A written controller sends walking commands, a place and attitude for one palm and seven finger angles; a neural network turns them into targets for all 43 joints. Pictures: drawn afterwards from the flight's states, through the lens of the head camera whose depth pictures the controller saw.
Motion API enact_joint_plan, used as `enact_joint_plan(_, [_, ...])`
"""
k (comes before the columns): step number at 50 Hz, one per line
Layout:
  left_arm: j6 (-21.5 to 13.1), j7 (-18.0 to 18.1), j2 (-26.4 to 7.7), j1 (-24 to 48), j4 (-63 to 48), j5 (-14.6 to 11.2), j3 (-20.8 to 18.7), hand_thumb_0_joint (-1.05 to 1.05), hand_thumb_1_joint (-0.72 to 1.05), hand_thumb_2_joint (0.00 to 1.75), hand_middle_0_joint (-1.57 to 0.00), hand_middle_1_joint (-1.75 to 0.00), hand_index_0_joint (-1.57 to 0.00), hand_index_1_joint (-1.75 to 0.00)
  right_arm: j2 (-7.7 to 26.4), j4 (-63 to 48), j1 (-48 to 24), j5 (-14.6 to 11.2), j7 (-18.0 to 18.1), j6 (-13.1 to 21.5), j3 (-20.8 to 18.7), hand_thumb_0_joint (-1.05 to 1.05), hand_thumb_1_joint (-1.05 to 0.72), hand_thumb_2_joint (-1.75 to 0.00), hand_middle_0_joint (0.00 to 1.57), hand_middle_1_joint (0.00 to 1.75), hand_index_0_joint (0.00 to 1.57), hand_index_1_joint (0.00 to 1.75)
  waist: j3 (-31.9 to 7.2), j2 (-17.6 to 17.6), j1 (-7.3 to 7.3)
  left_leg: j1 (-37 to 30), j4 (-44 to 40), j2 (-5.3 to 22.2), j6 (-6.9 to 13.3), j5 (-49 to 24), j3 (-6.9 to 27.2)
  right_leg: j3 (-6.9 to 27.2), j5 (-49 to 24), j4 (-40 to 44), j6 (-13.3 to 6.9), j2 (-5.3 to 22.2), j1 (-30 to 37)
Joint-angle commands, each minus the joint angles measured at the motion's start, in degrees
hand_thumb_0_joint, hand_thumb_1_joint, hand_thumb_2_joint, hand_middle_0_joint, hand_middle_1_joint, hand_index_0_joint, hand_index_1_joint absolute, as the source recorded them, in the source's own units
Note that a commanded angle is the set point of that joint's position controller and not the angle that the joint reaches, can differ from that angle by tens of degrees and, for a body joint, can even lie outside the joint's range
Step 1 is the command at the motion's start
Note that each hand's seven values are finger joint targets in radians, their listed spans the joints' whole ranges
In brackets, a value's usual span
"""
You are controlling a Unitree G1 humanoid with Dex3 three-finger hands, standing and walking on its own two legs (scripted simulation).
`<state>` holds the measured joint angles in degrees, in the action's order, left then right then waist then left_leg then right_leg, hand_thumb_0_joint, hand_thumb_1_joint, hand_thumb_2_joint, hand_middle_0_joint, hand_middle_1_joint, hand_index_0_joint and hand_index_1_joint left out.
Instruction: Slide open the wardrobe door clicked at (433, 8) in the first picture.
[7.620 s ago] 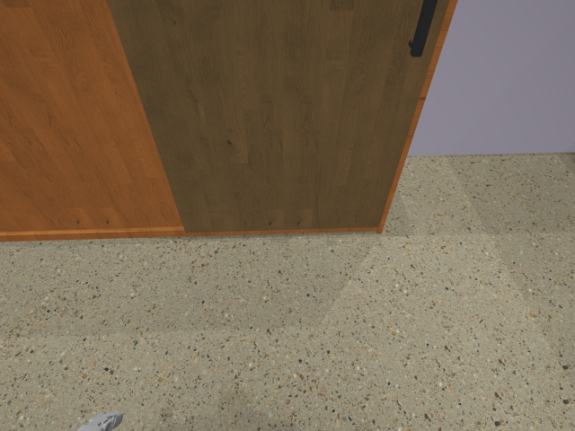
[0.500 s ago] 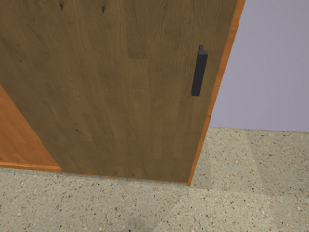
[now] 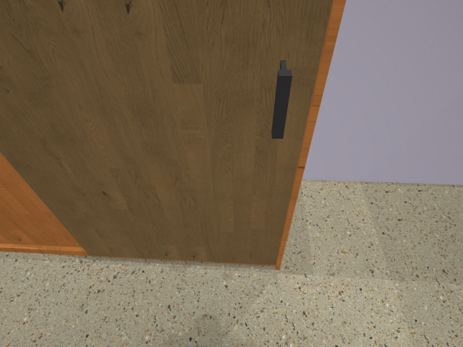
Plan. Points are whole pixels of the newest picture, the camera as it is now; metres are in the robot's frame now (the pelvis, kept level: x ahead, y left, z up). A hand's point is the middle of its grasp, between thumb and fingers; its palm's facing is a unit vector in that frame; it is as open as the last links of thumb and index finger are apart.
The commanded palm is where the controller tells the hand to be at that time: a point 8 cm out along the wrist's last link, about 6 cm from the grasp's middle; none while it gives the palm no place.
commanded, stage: look again from close up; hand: right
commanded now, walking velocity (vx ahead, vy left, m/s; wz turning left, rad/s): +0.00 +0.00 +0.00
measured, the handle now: (280, 100) +0.57 -0.07 +0.14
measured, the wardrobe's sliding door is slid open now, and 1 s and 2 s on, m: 0.00 0.00 0.00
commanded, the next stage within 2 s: none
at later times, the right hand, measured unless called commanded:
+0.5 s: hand out of the picture +0.03 -0.21 -0.17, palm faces -0.03 +0.96 -0.28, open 7.3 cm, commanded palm none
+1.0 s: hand out of the picture +0.06 -0.19 -0.17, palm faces -0.04 +0.96 -0.27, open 7.3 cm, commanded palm none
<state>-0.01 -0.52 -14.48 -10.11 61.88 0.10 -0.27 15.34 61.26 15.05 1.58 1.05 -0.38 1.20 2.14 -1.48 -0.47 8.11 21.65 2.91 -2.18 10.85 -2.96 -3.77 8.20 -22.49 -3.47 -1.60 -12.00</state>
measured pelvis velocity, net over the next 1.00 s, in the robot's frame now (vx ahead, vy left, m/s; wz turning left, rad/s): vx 0.02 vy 0.02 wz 0.01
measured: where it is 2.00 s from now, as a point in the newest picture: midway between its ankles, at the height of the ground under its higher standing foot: outside the picture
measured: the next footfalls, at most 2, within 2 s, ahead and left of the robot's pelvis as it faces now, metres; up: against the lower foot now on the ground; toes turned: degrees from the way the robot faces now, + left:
none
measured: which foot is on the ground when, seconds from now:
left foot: down 0.00-1.00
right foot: down 0.00-1.00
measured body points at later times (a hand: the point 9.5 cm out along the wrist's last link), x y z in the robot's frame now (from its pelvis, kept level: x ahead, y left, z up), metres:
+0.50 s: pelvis +0.01 +0.01 +0.00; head +0.01 +0.00 +0.45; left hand +0.05 +0.28 -0.14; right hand +0.03 -0.26 -0.15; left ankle +0.01 +0.15 -0.74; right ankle +0.05 -0.08 -0.74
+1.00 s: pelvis +0.02 +0.02 +0.00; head +0.02 +0.02 +0.45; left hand +0.06 +0.29 -0.14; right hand +0.07 -0.24 -0.15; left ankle +0.01 +0.15 -0.74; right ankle +0.05 -0.08 -0.74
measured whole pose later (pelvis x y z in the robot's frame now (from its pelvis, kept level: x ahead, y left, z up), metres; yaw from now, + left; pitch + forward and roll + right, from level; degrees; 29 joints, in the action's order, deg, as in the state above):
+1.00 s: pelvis +0.02 +0.02 +0.00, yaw +1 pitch -2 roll +0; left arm -0.1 -0.2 -15.0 -10.3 64.4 0.1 0.0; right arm 15.0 62.2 12.3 1.2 1.1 0.4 0.9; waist 2.0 -0.4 0.3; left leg 5.9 19.5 1.3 -0.6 11.5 -2.9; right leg -3.7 8.7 -20.1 -1.6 -0.1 -9.4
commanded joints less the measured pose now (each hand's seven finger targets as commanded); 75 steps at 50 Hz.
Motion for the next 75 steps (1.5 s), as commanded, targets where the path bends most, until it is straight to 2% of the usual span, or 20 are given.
enact_joint_plan(1, [-1.16, 0.68, -10.91, 0.7, -2.96, 0.25, -2.21, 0.0, 0.9, 0.9, -0.2, -0.3, -0.2, -0.3, 8.59, -2.57, 0.89, -0.12, 0.79, 1.32, -1.8, 0.0, -0.9, -0.9, 0.2, 0.3, 0.2, 0.3, -0.08, 3.25, 0.49, 1.33, -3.29, 4.3, 2.56, 1.12, 4.19, 10.2, 7.77, 8.52, 1.77, 8.84, -1.23])
enact_joint_plan(9, [-1.19, 0.69, -10.84, 0.27, -2.54, 0.22, -2.33, 0.0, 0.9, 0.9, -0.2, -0.3, -0.2, -0.3, 8.46, -2.16, 1.14, -0.08, 0.87, 1.39, -2.02, 0.0, -0.9, -0.9, 0.2, 0.3, 0.2, 0.3, -1.07, 2.46, 0.4, 0.62, -3.22, 4.3, 2.49, 0.2, 3.99, 10.38, 6.71, 8.99, 1.85, 8.98, -0.12])
enact_joint_plan(13, [-1.13, 0.72, -10.84, 0.55, -2.26, 0.2, -2.29, 0.0, 0.9, 0.9, -0.2, -0.3, -0.2, -0.3, 8.48, -1.92, 1.0, -0.13, 0.84, 1.37, -2.0, 0.0, -0.9, -0.9, 0.2, 0.3, 0.2, 0.3, 0.38, 2.75, 0.41, 1.22, -3.63, 4.36, 2.47, 0.88, 4.26, 10.36, 8.29, 9.62, 1.92, 8.87, -0.58])
enact_joint_plan(15, [-1.13, 0.69, -10.87, 0.28, -2.1, 0.18, -2.27, 0.0, 0.9, 0.9, -0.2, -0.3, -0.2, -0.3, 8.71, -2.01, 0.59, -0.15, 0.86, 1.49, -2.02, 0.0, -0.9, -0.9, 0.2, 0.3, 0.2, 0.3, 0.17, 1.56, 0.46, 0.92, -3.94, 4.51, 2.53, 0.5, 4.41, 10.0, 6.68, 9.05, 1.92, 8.71, -0.41])
enact_joint_plan(24, [-1.14, 0.64, -10.74, -0.18, -1.39, 0.17, -2.12, 0.0, 0.9, 0.9, -0.2, -0.3, -0.2, -0.3, 9.26, -1.88, -0.31, -0.28, 0.8, 1.7, -2.05, 0.0, -0.9, -0.9, 0.2, 0.3, 0.2, 0.3, -0.55, 1.37, 0.64, 0.93, -4.74, 4.55, 2.69, 0.33, 4.99, 9.19, 4.54, 8.3, 2.06, 8.63, 1.15])
enact_joint_plan(27, [-1.2, 0.71, -10.86, -0.04, -1.08, 0.22, -1.99, 0.0, 0.9, 0.9, -0.2, -0.3, -0.2, -0.3, 9.17, -1.86, -0.94, -0.37, 0.77, 1.7, -2.1, 0.0, -0.9, -0.9, 0.2, 0.3, 0.2, 0.3, 0.4, 0.97, 0.72, 1.33, -5.04, 4.69, 2.78, 0.77, 5.2, 9.06, 4.5, 8.47, 2.14, 8.56, 0.85])
enact_joint_plan(33, [-1.2, 0.72, -10.79, -0.06, -0.77, 0.26, -1.82, 0.0, 0.9, 0.9, -0.2, -0.3, -0.2, -0.3, 9.38, -1.84, -1.46, -0.46, 0.71, 1.74, -2.14, 0.0, -0.9, -0.9, 0.2, 0.3, 0.2, 0.3, -0.04, 2.04, 0.71, 1.07, -5.37, 4.67, 2.89, 0.98, 5.49, 8.69, 4.11, 8.16, 2.27, 8.45, 1.11])
enact_joint_plan(39, [-1.26, 0.74, -10.49, -0.21, -0.62, 0.2, -1.58, 0.0, 0.9, 0.9, -0.2, -0.3, -0.2, -0.3, 9.44, -1.87, -1.72, -0.5, 0.72, 1.97, -2.11, 0.0, -0.9, -0.9, 0.2, 0.3, 0.2, 0.3, -0.96, 0.81, 0.65, 0.58, -5.81, 4.78, 2.92, -0.83, 5.73, 8.07, -0.09, 6.68, 2.2, 8.51, 2.21])
enact_joint_plan(44, [-1.37, 0.83, -10.22, 0.02, -0.44, 0.23, -1.44, 0.0, 0.9, 0.9, -0.2, -0.3, -0.2, -0.3, 9.22, -1.72, -1.76, -0.55, 0.74, 2.0, -2.07, 0.0, -0.9, -0.9, 0.2, 0.3, 0.2, 0.3, -1.63, 1.6, 0.59, -0.04, -5.8, 4.83, 2.91, -2.82, 5.68, 7.73, -2.51, 6.27, 2.18, 8.64, 3.15])
enact_joint_plan(48, [-1.27, 0.9, -10.21, 0.31, -0.23, 0.25, -1.27, 0.0, 0.9, 0.9, -0.2, -0.3, -0.2, -0.3, 9.06, -1.63, -2.17, -0.65, 0.7, 1.95, -1.99, 0.0, -0.9, -0.9, 0.2, 0.3, 0.2, 0.3, -0.53, 1.72, 0.75, 0.6, -6.2, 4.81, 2.89, -1.93, 5.88, 7.52, -1.44, 6.71, 2.38, 8.59, 3.09])
enact_joint_plan(54, [-1.39, 0.96, -9.87, 0.1, -0.17, 0.25, -1.23, 0.0, 0.9, 0.9, -0.2, -0.3, -0.2, -0.3, 8.92, -1.5, -1.87, -0.6, 0.77, 2.08, -2.06, 0.0, -0.9, -0.9, 0.2, 0.3, 0.2, 0.3, -1.98, 1.25, 0.59, -0.6, -6.03, 4.82, 2.88, -4.71, 5.72, 7.22, -4.69, 5.96, 2.25, 8.86, 4.23])
enact_joint_plan(58, [-1.27, 1.01, -9.79, 0.49, 0.0, 0.25, -1.17, 0.0, 0.9, 0.9, -0.2, -0.3, -0.2, -0.3, 8.77, -1.34, -2.03, -0.67, 0.72, 2.05, -2.01, 0.0, -0.9, -0.9, 0.2, 0.3, 0.2, 0.3, -0.49, 1.51, 0.68, 0.23, -6.57, 4.76, 2.9, -3.08, 5.99, 7.06, -2.63, 6.48, 2.46, 8.67, 3.67])
enact_joint_plan(75, [-1.46, 1.25, -9.53, 0.03, 0.39, 0.27, -0.96, 0.0, 0.9, 0.9, -0.2, -0.3, -0.2, -0.3, 8.28, -0.84, -1.26, -0.68, 0.78, 2.13, -2.1, 0.0, -0.9, -0.9, 0.2, 0.3, 0.2, 0.3, -1.87, 1.28, 0.58, -1.24, -6.31, 4.8, 2.88, -6.53, 5.7, 6.77, -6.37, 5.96, 2.35, 9.0, 5.19])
